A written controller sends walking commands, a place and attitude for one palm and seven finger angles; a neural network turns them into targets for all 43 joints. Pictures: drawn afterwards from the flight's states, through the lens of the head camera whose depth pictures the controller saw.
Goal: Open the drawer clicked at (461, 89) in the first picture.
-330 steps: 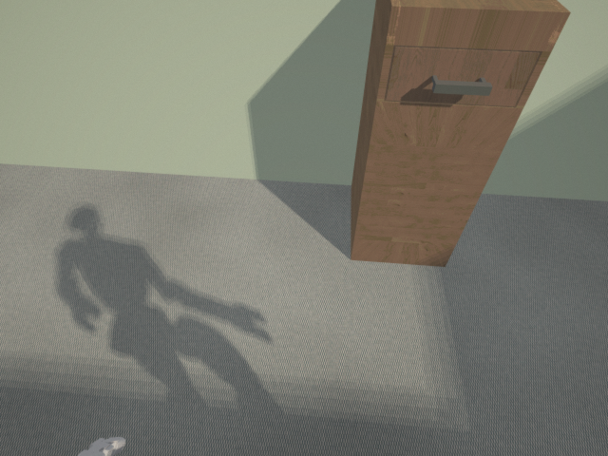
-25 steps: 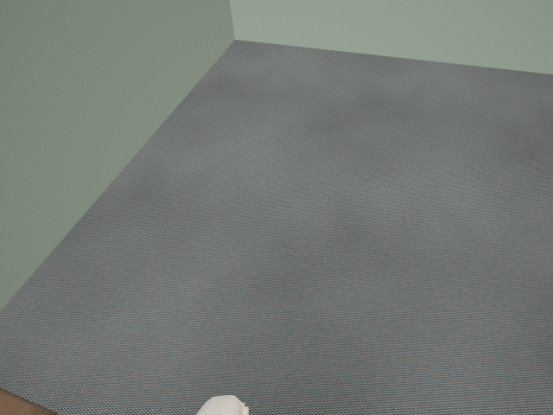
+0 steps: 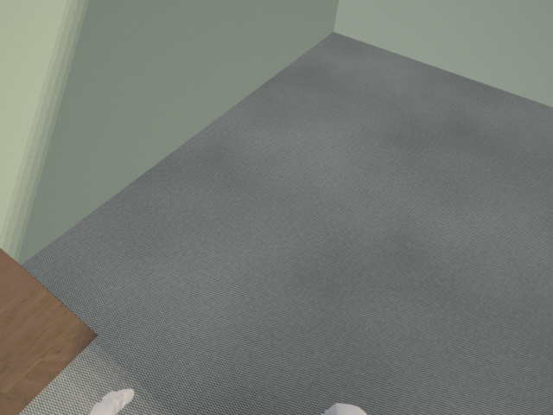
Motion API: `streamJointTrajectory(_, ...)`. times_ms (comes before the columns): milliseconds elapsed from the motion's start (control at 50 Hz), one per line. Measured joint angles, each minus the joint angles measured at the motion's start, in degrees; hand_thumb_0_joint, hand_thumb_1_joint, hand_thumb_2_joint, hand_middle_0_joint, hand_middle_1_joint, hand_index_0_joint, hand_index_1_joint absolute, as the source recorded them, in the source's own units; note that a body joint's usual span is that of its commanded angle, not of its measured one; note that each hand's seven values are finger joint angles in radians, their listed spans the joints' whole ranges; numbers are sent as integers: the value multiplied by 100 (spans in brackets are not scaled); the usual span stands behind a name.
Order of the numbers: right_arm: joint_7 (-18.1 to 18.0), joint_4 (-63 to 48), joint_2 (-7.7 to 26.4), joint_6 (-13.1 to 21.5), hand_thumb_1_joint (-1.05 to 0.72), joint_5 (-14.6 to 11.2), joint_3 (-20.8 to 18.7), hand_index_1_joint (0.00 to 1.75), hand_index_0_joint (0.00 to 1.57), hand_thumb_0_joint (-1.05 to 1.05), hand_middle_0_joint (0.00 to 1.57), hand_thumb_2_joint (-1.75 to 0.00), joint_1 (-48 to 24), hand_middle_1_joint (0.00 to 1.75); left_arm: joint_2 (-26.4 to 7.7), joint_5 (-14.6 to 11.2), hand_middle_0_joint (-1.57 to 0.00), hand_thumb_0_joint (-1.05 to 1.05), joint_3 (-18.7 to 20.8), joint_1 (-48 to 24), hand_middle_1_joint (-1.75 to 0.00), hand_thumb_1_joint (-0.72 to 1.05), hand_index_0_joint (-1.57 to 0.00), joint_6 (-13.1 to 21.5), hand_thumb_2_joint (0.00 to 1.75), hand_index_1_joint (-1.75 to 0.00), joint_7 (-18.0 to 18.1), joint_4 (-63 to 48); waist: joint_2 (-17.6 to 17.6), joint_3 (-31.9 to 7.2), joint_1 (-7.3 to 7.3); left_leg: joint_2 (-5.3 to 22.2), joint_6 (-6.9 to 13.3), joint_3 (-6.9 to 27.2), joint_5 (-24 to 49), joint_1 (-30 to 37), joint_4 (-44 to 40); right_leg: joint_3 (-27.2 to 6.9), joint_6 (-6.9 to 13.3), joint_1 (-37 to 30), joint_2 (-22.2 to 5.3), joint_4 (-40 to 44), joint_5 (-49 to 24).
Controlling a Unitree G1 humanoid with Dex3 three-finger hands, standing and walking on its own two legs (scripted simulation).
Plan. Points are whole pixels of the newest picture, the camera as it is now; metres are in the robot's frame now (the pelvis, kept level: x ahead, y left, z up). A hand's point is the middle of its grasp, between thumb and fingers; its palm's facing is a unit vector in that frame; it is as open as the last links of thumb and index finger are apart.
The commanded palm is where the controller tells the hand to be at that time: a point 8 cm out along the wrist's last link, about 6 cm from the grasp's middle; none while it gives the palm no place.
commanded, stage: turn to face it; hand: left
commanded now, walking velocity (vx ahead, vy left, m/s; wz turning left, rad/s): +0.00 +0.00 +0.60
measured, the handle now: out of the picture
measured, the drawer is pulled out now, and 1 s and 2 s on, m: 0.00 0.00 0.00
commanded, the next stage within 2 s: take the last steps up to it in 1.48 s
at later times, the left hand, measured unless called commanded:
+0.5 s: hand out of the picture -0.01 +0.16 -0.15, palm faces +0.32 -0.90 -0.29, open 7.3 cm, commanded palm none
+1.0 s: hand out of the picture -0.12 +0.24 -0.16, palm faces +0.61 -0.75 -0.25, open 7.3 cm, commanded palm none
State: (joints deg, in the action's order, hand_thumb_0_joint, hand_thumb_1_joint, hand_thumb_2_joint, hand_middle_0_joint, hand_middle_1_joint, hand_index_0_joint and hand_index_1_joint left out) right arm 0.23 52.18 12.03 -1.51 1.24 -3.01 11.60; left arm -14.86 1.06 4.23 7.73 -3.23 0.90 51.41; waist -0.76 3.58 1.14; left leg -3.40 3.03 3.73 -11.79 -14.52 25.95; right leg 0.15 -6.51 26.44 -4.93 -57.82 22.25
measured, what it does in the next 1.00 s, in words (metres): steps on the spot, turning left: right foot, then left foot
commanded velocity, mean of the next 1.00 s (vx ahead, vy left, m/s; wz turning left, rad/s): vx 0.00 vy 0.00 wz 0.60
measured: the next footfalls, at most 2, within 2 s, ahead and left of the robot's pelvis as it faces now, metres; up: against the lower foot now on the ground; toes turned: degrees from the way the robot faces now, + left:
right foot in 0.18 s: +0.04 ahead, -0.14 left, +0.00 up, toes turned +7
left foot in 0.66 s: -0.04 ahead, +0.10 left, +0.00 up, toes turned +32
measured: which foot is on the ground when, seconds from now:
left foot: down 0.00-0.18, up 0.20-0.64, down 0.66-1.00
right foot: up 0.00-0.16, down 0.18-0.66, up 0.68-1.00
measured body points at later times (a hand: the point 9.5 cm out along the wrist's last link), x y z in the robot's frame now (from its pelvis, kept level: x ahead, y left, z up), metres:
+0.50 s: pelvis -0.02 -0.05 +0.00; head +0.01 -0.07 +0.45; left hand -0.03 +0.21 -0.13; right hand +0.10 -0.30 -0.16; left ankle -0.08 +0.11 -0.66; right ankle +0.00 -0.15 -0.74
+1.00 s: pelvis -0.06 +0.01 +0.00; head -0.06 +0.04 +0.45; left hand -0.15 +0.28 -0.14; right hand +0.16 -0.15 -0.12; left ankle -0.08 +0.08 -0.74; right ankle +0.03 -0.15 -0.66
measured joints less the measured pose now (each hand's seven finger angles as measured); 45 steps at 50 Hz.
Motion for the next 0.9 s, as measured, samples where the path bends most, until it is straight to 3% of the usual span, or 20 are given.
streamJointTrajectory(100,-4,48,52,-49,-90,24,-67,30,20,1,20,-90,179,30,143,-43,-19,0,-70,-240,-30,91,-20,35,90,-30,25,-142,167,1,176,-124,-95,345,77,-184,86,-68,75,-427,240,1016,260)
streamJointTrajectory(160,0,95,119,-104,-90,14,-125,30,20,1,20,-90,280,30,240,-81,-19,0,-134,-290,-30,91,-20,118,90,-30,31,-252,285,-19,228,-209,-214,561,67,-344,257,-41,149,-887,394,2084,-89)
streamJointTrajectory(180,5,105,137,-122,-90,-5,-147,30,20,1,20,-90,323,30,255,-85,-20,0,-155,-265,-30,91,-20,166,90,-30,32,-295,291,-50,217,-264,-266,607,27,-420,376,-16,222,-1100,397,2588,-433)
streamJointTrajectory(200,9,134,185,-143,-90,-31,-180,30,20,1,20,-90,328,30,314,-64,-20,0,-169,-256,-30,91,-20,216,90,-30,47,-294,394,-26,210,-231,-311,639,-165,-513,619,67,416,-1171,445,2714,-659)
streamJointTrajectory(260,24,191,281,-251,-90,-8,-271,30,20,1,20,-90,388,30,427,-19,-20,0,-272,-101,-30,91,-21,228,90,-30,63,-297,467,-71,234,-230,-472,314,-1233,-1057,2292,326,746,-1290,309,2687,-532)
streamJointTrajectory(320,89,231,360,-306,-90,29,-315,30,20,1,20,-90,386,30,477,-19,-20,0,-286,95,-30,91,-21,211,90,-30,70,-246,419,-94,202,-9,-596,-16,-1065,-1409,3604,490,766,-1485,151,2914,-570)
streamJointTrajectory(400,121,236,429,-319,-91,24,-327,30,20,1,20,-90,340,30,504,-10,-20,0,-301,278,-30,91,-21,255,90,-30,63,-165,377,-2,188,324,-760,-120,-790,-1507,4102,788,749,-1626,-1,3037,-624)
streamJointTrajectory(520,127,283,446,-393,-91,-2,-283,30,19,1,19,-90,83,29,469,49,-20,0,-285,550,-30,91,-21,266,90,-30,50,-45,249,149,17,589,-840,-349,-1049,-1194,3342,1223,663,-1653,-244,2911,-535)
streamJointTrajectory(620,132,145,379,-286,-91,-44,-184,30,19,1,19,-90,-265,29,260,85,-20,0,-198,725,-30,91,-21,196,90,-30,31,78,45,253,-181,565,-711,-749,-1151,-629,1902,1526,479,-1505,-500,2525,-358)
streamJointTrajectory(660,144,21,374,-184,-91,-45,-141,30,19,1,19,-90,-341,29,142,59,-20,0,-143,820,-30,91,-21,156,90,-30,21,114,-22,214,-226,509,-619,-869,-602,-256,1007,1639,358,-1359,-626,2153,-176)
streamJointTrajectory(700,133,-54,293,-52,-91,-42,-123,30,19,1,19,-90,-454,29,-21,19,-20,0,-69,798,-30,91,-21,46,90,-30,20,192,-219,244,-264,342,-273,-869,-531,-343,1076,1245,241,-961,-701,1255,410)
streamJointTrajectory(740,114,-118,235,24,-91,-44,-62,30,20,1,19,-90,-505,29,-113,23,-20,0,-28,743,-30,91,-20,-84,90,-30,46,249,-256,250,-312,310,-32,-809,-635,-352,1124,792,199,-527,-496,235,885)
streamJointTrajectory(800,27,-175,178,54,-91,-24,-11,30,20,1,20,-90,-468,30,-136,26,-19,0,10,593,-30,91,-20,-124,90,-30,25,285,-163,201,-260,268,26,-600,-424,-223,756,460,155,-81,-274,-632,535)
streamJointTrajectory(900,1,-137,95,39,-90,-33,47,30,20,1,20,-90,-322,30,-107,34,-19,0,9,363,-30,91,-20,-8,90,-30,-20,121,-77,99,-204,100,121,-301,16,-17,113,126,58,220,-166,-815,-179)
